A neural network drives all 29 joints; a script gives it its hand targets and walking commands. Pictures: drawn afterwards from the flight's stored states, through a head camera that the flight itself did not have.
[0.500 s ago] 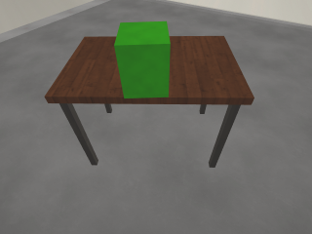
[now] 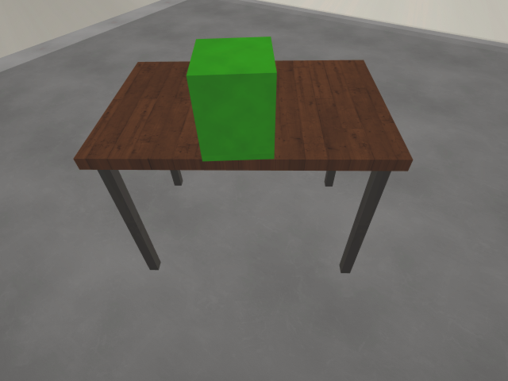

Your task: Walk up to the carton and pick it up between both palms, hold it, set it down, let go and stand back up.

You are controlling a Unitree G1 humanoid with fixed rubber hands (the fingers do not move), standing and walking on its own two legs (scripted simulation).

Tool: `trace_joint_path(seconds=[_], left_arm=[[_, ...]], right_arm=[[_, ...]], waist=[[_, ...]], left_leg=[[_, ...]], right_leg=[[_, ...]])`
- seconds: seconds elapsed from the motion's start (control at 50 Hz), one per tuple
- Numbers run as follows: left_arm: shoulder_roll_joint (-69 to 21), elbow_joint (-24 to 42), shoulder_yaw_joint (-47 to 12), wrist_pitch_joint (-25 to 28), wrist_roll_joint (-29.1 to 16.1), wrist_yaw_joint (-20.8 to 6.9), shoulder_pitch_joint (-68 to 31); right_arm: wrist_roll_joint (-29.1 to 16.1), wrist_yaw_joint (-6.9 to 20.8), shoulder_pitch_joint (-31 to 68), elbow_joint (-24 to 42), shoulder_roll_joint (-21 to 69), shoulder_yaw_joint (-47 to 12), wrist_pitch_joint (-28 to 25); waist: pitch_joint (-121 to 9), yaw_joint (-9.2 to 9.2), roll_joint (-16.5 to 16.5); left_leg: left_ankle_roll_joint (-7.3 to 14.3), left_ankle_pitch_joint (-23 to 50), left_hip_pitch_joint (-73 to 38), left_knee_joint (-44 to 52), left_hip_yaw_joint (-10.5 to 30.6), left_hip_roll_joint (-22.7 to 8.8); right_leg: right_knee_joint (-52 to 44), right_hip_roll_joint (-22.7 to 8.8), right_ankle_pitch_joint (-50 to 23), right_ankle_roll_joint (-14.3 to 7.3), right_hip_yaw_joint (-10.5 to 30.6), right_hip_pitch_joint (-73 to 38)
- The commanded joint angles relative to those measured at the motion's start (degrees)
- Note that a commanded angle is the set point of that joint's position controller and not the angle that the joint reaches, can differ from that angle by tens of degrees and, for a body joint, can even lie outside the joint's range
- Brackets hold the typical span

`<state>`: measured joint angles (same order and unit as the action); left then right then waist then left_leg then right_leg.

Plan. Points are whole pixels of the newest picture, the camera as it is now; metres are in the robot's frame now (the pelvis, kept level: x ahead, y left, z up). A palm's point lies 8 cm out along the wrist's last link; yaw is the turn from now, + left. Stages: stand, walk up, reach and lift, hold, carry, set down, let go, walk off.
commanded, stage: stand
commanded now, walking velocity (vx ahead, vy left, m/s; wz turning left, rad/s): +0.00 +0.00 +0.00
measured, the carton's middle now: (235, 100) +0.81 +0.05 +0.03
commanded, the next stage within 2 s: walk up in 0.26 s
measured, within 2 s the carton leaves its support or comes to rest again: neither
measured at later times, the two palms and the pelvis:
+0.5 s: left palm out of the picture -0.03 +0.20 -0.15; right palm out of the picture -0.02 -0.19 -0.15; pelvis +0.00 +0.00 +0.00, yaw +0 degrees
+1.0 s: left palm (114, 374) +0.20 +0.27 -0.14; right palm out of the picture +0.11 -0.16 -0.12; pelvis +0.14 +0.04 +0.00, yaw +1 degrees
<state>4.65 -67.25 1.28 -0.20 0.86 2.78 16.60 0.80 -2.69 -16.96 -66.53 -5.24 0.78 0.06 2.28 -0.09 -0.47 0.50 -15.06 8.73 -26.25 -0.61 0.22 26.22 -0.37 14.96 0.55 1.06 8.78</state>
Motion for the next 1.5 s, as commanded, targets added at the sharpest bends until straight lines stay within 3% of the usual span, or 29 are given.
trace_joint_path(seconds=[0.0,0.42,0.44,0.46,0.48,0.54,0.6,0.64,0.66,0.7,0.74,0.76,0.78,0.8,0.82,0.84,0.88,0.92,1.02,1.08,1.14,1.16,1.18,1.2,1.22,1.26,1.32,1.4,1.48], left_arm=[[4.3,0.7,0.4,0.4,0.0,0.3,4.3],[4.2,0.4,0.1,0.5,-0.1,0.1,4.9],[6.3,6.7,1.5,1.5,0.7,-1.0,8.1],[7.7,7.9,2.1,1.7,1.1,-1.4,6.5],[7.4,9.1,2.2,1.8,1.4,-1.7,6.3],[4.2,12.4,2.0,2.8,1.3,-2.1,8.4],[6.8,14.5,3.1,3.4,1.4,-2.2,13.0],[9.5,14.5,4.1,3.2,1.0,-1.5,15.5],[10.0,14.9,4.3,3.1,1.1,-1.1,14.4],[9.5,16.2,4.1,3.1,1.1,-1.1,12.0],[9.1,18.3,3.4,3.2,1.1,-1.8,4.1],[7.5,19.9,2.7,3.4,0.7,-2.8,0.9],[4.8,22.3,1.9,3.5,1.4,-3.5,0.4],[7.4,24.3,2.4,2.9,2.8,-3.3,-0.2],[7.6,24.4,2.3,2.7,2.5,-3.2,0.0],[6.3,23.5,1.7,2.6,1.7,-3.1,0.7],[5.3,22.0,1.4,2.3,1.5,-3.3,1.3],[3.9,22.5,1.0,1.9,1.5,-3.8,0.8],[1.2,28.7,-0.9,2.0,1.1,-4.6,-9.1],[2.2,29.9,-0.3,2.3,1.3,-4.2,-7.5],[5.1,28.2,1.9,2.9,2.2,-3.1,4.8],[7.6,26.8,3.4,3.2,2.8,-2.6,12.1],[12.1,27.7,5.3,3.5,3.5,-1.9,17.5],[13.1,29.7,6.0,3.0,2.0,-1.2,15.0],[11.8,31.4,5.9,2.5,1.0,-0.4,9.1],[9.1,33.0,4.4,3.7,1.0,0.3,3.0],[6.9,30.6,3.4,5.6,1.1,-0.4,1.7],[7.7,28.0,3.5,5.7,1.5,-1.3,2.0],[10.1,27.5,3.5,3.4,1.4,-2.4,2.5]], right_arm=[[0.0,-0.2,-4.1,0.9,-4.1,0.5,-0.4],[-0.1,-0.2,-5.2,0.7,-3.7,0.2,-0.6],[0.8,1.4,-9.0,7.1,-7.5,2.3,-1.4],[1.1,2.0,-8.1,8.0,-8.7,3.2,-1.4],[1.2,2.2,-7.7,9.7,-8.8,3.4,-1.4],[0.9,2.7,-7.5,13.3,-6.1,3.4,-2.0],[1.1,3.1,-5.4,17.6,-5.7,3.5,-2.1],[1.7,3.5,-2.7,21.3,-4.4,3.0,-2.4],[2.0,3.5,-2.9,22.4,-4.5,3.1,-2.7],[1.9,3.5,-4.8,23.6,-4.2,3.2,-3.7],[1.6,3.5,-15.8,22.1,-3.7,3.6,-5.0],[2.0,3.3,-25.4,20.0,-7.4,5.0,-5.6],[1.8,2.5,-30.6,19.6,-13.5,6.5,-5.6],[1.2,1.7,-29.6,19.9,-13.4,6.6,-4.9],[1.6,1.2,-25.3,21.9,-11.1,6.0,-4.8],[2.4,0.8,-21.4,23.2,-9.7,5.6,-5.1],[2.7,0.5,-19.0,24.4,-7.0,4.6,-5.8],[2.6,0.7,-20.1,23.9,-5.1,4.0,-6.2],[1.8,0.6,-17.4,25.4,-6.2,3.9,-6.5],[1.7,0.9,-18.4,25.6,-8.3,4.4,-6.2],[1.2,1.2,-18.4,25.4,-9.1,4.0,-5.8],[1.1,1.5,-19.3,25.6,-8.0,3.4,-5.5],[0.7,2.0,-20.5,27.4,-6.0,2.5,-5.1],[0.3,2.1,-20.7,28.9,-6.7,2.6,-3.7],[1.3,2.1,-16.2,30.7,-10.1,3.7,-2.8],[1.8,2.4,-12.7,31.2,-9.1,3.6,-2.5],[2.2,3.1,-15.6,28.7,-5.6,3.0,-2.0],[1.9,3.0,-10.9,30.0,-2.2,2.1,-2.6],[1.4,1.1,-4.2,31.7,-0.6,0.9,-3.0]], waist=[[4.1,-0.07,0.7],[3.8,-0.03,0.4],[-3.3,-0.02,-0.4],[1.0,0.11,0.2],[4.8,0.11,-0.1],[8.3,-0.51,0.0],[7.6,-2.63,4.3],[11.4,-4.0,10.5],[13.4,-3.47,10.5],[13.6,-1.58,9.0],[9.4,5.62,6.1],[5.6,9.77,-4.4],[3.8,10.21,-17.4],[5.7,8.68,-11.0],[9.2,6.38,-4.3],[10.0,4.51,-2.1],[7.1,3.11,-3.0],[5.9,2.5,-5.5],[8.1,2.95,-6.1],[5.7,2.36,-6.1],[-0.7,-3.93,-0.7],[-6.3,-6.72,3.2],[-13.7,-8.79,13.5],[-14.9,-7.49,12.1],[-11.2,-6.04,8.0],[-1.5,-3.19,2.9],[0.2,1.02,-0.8],[3.2,1.45,2.8],[1.5,0.07,5.0]], left_leg=[[1.5,5.5,3.3,5.7,4.7,-4.0],[1.6,4.9,3.3,6.0,5.0,-4.1],[3.3,-19.6,2.6,3.5,5.6,-2.6],[4.2,-28.4,7.4,3.9,8.3,-2.9],[4.9,-30.5,9.8,4.0,9.5,-3.4],[5.5,-21.8,12.0,1.8,11.1,-4.2],[3.2,-21.2,20.9,-6.4,5.7,0.0],[1.2,-16.5,28.9,-19.2,-2.3,1.2],[1.4,-17.7,31.0,-21.4,-1.4,-1.1],[2.3,-16.8,26.3,-17.4,-0.2,-3.3],[3.8,-5.8,3.0,-1.8,-0.7,-2.2],[4.4,-5.3,-9.9,3.7,9.3,-5.2],[6.2,-11.2,-15.3,13.3,32.3,-18.0],[10.6,-11.6,-11.7,17.4,42.4,-22.9],[11.3,-5.7,-9.2,15.6,37.9,-23.3],[10.4,4.2,-10.1,12.7,28.9,-21.3],[6.3,21.6,-9.4,9.8,14.6,-15.6],[5.4,28.6,-7.9,9.7,7.8,-12.4],[6.8,22.8,-1.7,11.4,2.7,-8.5],[6.6,20.4,0.3,8.8,5.4,-11.9],[5.2,19.3,6.2,-7.2,4.2,-10.0],[4.8,13.9,10.9,-20.2,2.1,-7.1],[3.0,-4.9,18.3,-40.6,-1.3,-0.5],[1.2,-23.4,26.0,-53.5,0.2,5.1],[1.2,-20.7,28.9,-59.0,2.6,2.1],[1.5,-14.0,30.1,-58.6,4.0,-1.5],[0.2,-9.2,21.0,-51.5,2.8,-4.0],[-1.4,-5.2,21.4,-37.6,0.1,-5.5],[-1.9,-1.5,14.0,-17.9,-5.4,-3.6]], right_leg=[[-4.9,-3.4,-7.4,-2.3,3.7,2.3],[-5.3,-3.5,-6.8,-2.3,3.7,2.8],[-2.2,-1.7,19.8,-3.6,3.4,1.1],[-1.6,-1.8,28.2,-4.0,5.7,5.2],[-0.9,-2.2,29.5,-4.2,6.8,8.3],[0.7,-2.5,16.9,-5.2,6.6,7.6],[-6.5,-6.7,27.1,-8.6,15.7,1.1],[-16.4,-17.3,32.7,-13.7,29.2,-2.2],[-16.2,-20.0,27.7,-15.1,30.7,-2.5],[-13.1,-18.5,14.9,-14.2,25.3,0.1],[-2.0,-10.4,5.4,-8.5,10.8,12.7],[15.2,-2.4,3.8,-4.7,2.1,21.0],[32.7,3.6,18.7,-1.4,-3.1,31.8],[38.1,2.4,20.5,-1.5,1.4,34.9],[43.0,0.3,17.9,-1.1,3.1,36.6],[44.7,-0.6,14.3,-1.1,3.3,37.5],[41.3,-2.5,7.6,-0.7,2.2,33.8],[38.9,-1.6,2.7,-0.4,-1.3,31.6],[15.3,0.1,-6.9,-1.7,-8.9,25.6],[10.0,0.8,-8.1,-4.5,-9.8,16.2],[7.0,1.6,-9.6,-8.0,-9.9,-2.2],[8.5,-1.0,-4.0,-10.1,-6.0,-12.4],[1.5,-15.9,10.5,-15.4,16.4,-19.6],[-9.4,-25.4,21.8,-22.3,37.7,-18.8],[-15.6,-26.1,31.0,-23.6,42.0,-11.2],[-15.5,-22.8,23.3,-18.0,29.6,-1.2],[-15.4,-18.3,10.0,-15.1,13.3,11.6],[-15.2,-13.2,7.1,-14.5,4.2,14.8],[-6.1,-9.3,-11.8,-12.6,-2.3,13.1]])
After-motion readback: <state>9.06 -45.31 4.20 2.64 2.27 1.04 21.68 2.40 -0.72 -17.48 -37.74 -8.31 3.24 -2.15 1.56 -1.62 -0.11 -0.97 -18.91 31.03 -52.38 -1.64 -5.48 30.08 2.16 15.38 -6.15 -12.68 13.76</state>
